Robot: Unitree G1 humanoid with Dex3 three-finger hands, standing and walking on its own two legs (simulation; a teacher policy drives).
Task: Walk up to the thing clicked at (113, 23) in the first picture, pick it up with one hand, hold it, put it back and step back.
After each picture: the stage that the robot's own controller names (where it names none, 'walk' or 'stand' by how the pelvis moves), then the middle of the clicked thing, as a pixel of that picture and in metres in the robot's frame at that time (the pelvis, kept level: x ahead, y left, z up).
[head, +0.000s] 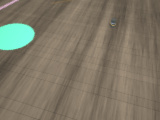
stand; (113, 23) +1.88 -0.46 -0.72
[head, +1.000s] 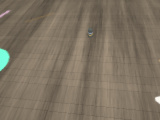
walk; (90, 32) +1.78 -0.02 -0.69
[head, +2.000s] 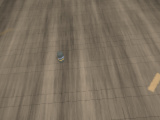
walk; (60, 57) +1.17 +0.29 -0.71
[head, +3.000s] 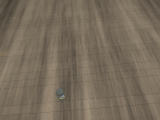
walk; (61, 94) +0.73 +0.27 -0.72
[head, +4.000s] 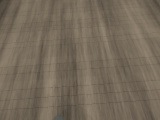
stand; out of the picture +0.44 +0.22 -0.71
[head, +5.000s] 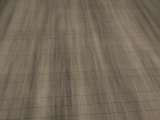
stand; out of the picture +0.41 +0.20 -0.72
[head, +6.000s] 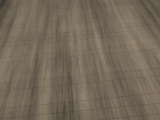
stand; out of the picture +0.35 +0.25 -0.72
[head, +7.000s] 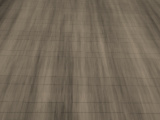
stand; out of the picture +0.35 +0.20 -0.71
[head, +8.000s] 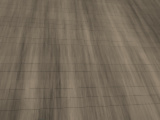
walk; out of the picture +0.40 +0.19 -0.71
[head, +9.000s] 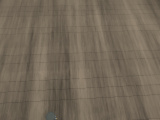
walk; (51, 118) +0.37 +0.21 -0.69
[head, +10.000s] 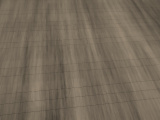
walk; out of the picture +0.40 +0.21 -0.70
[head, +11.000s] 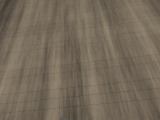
walk; out of the picture +0.43 +0.23 -0.71
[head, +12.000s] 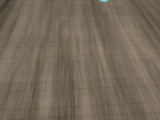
stand; out of the picture +0.35 +0.18 -0.71
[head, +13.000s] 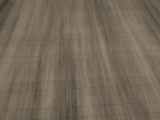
stand; out of the picture +0.31 +0.19 -0.72
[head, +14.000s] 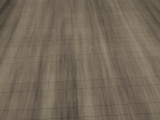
stand; out of the picture +0.31 +0.19 -0.72
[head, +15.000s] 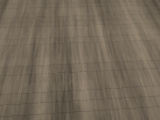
go down; out of the picture +0.33 +0.18 -0.70
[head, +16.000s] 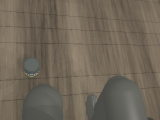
go down; (31, 68) +0.44 +0.14 -0.30
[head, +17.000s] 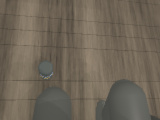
close in; (46, 70) +0.44 +0.12 -0.32
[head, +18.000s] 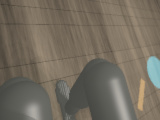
close in; out of the picture +0.45 +0.15 -0.24
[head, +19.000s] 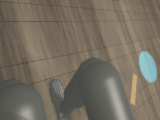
close; out of the picture +0.44 +0.16 -0.25
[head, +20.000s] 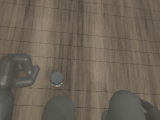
lift; (56, 80) +0.43 +0.10 -0.38
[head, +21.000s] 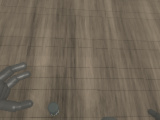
go down; (53, 109) +0.38 +0.13 -0.55
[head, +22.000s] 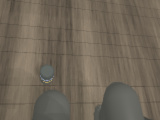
go down; (47, 75) +0.46 +0.11 -0.32
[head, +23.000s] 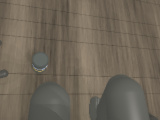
lift; (40, 63) +0.45 +0.11 -0.29
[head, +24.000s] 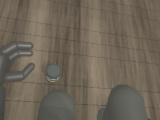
hold; (53, 74) +0.45 +0.10 -0.32
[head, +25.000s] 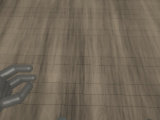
hold; out of the picture +0.37 +0.13 -0.61
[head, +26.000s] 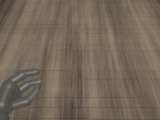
hold; out of the picture +0.34 +0.14 -0.67
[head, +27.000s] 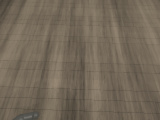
hold; out of the picture +0.36 +0.13 -0.64
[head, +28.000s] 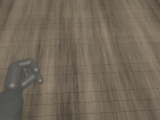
crouch; out of the picture +0.35 +0.13 -0.66
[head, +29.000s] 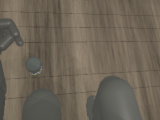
lower; (34, 67) +0.45 +0.12 -0.33
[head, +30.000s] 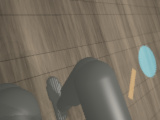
lower; out of the picture +0.46 +0.15 -0.27
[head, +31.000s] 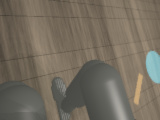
lower; out of the picture +0.45 +0.16 -0.27
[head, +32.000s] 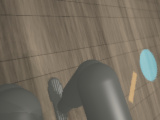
hold; out of the picture +0.46 +0.15 -0.27
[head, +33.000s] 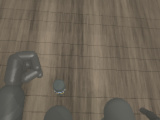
hold; (59, 87) +0.43 +0.09 -0.45
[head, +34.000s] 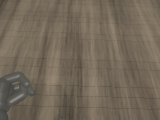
hold; out of the picture +0.37 +0.12 -0.65
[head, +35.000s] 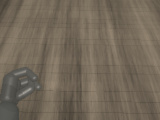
loosen; out of the picture +0.36 +0.13 -0.67
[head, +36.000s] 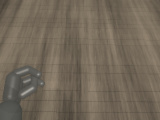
loosen; out of the picture +0.37 +0.13 -0.67
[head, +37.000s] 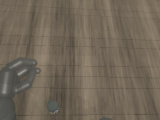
lower; (53, 107) +0.39 +0.13 -0.57
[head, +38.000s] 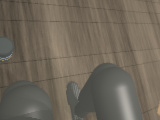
stand; (3, 50) +0.47 +0.14 -0.26
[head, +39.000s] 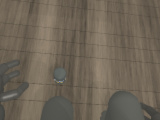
walk; (59, 76) +0.45 +0.09 -0.39
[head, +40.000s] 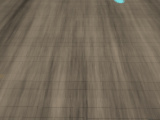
hold; out of the picture +0.36 +0.11 -0.66
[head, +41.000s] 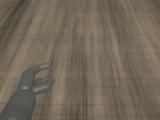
crouch; out of the picture +0.36 +0.13 -0.69
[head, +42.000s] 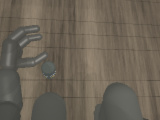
lower; (49, 70) +0.45 +0.10 -0.36
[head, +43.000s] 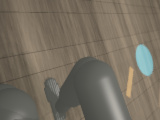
lower; out of the picture +0.47 +0.15 -0.26
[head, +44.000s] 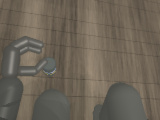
hold; (49, 67) +0.46 +0.11 -0.33
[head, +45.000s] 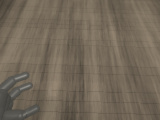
crouch; out of the picture +0.38 +0.11 -0.64
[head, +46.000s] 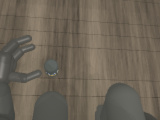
lower; (51, 68) +0.46 +0.10 -0.36
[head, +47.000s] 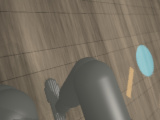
lower; out of the picture +0.47 +0.15 -0.27
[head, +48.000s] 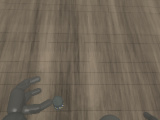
lower; (58, 103) +0.42 +0.11 -0.54
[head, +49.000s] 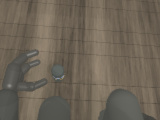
lower; (58, 73) +0.47 +0.09 -0.39
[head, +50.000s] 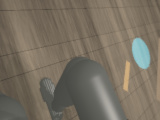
lower; out of the picture +0.48 +0.15 -0.28
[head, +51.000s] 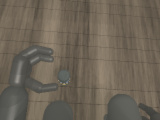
hold; (64, 78) +0.45 +0.08 -0.42
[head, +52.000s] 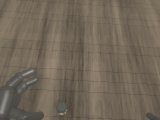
crouch; (61, 109) +0.41 +0.10 -0.59
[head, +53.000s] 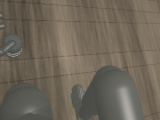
lower; (13, 47) +0.50 +0.12 -0.27
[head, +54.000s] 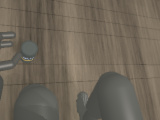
hold; (28, 52) +0.49 +0.12 -0.30
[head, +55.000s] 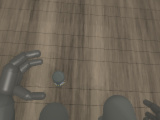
stand; (58, 79) +0.46 +0.09 -0.43
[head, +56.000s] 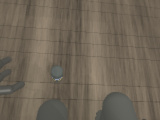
walk; (57, 74) +0.48 +0.09 -0.42
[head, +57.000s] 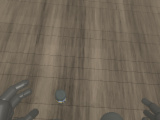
lower; (60, 97) +0.43 +0.10 -0.52
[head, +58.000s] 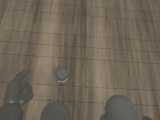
walk; (62, 76) +0.49 +0.08 -0.43
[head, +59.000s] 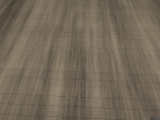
stand; out of the picture +0.40 +0.10 -0.66
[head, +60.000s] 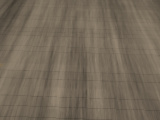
stand; out of the picture +0.39 +0.09 -0.66
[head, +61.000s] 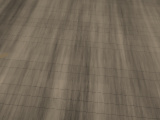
stand; out of the picture +0.40 +0.10 -0.67
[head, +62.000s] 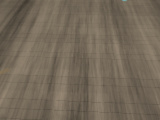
stand; out of the picture +0.40 +0.12 -0.72
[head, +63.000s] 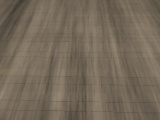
stand; out of the picture +0.38 +0.13 -0.72
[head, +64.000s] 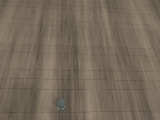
walk; (60, 105) +0.47 +0.08 -0.70
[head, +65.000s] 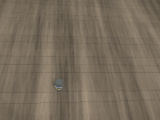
walk; (59, 85) +0.66 +0.14 -0.71
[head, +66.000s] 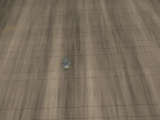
stand; (66, 64) +0.96 +0.24 -0.70
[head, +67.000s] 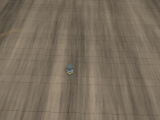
stand; (69, 69) +0.98 +0.12 -0.71
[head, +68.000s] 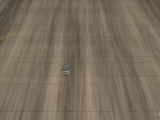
stand; (66, 70) +1.02 +0.15 -0.72
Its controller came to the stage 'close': yes
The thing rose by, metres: 0.01
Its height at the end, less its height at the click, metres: +0.00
